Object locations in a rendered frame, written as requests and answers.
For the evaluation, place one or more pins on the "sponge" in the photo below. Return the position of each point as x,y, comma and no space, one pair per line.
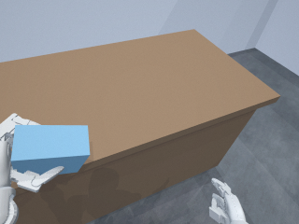
40,148

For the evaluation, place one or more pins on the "table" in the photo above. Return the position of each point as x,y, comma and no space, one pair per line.
159,110

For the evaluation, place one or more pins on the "robot right hand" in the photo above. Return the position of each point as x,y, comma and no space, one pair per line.
227,209

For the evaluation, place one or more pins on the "left robot forearm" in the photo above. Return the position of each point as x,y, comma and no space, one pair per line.
9,211

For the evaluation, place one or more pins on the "robot left hand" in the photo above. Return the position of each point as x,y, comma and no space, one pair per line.
29,180

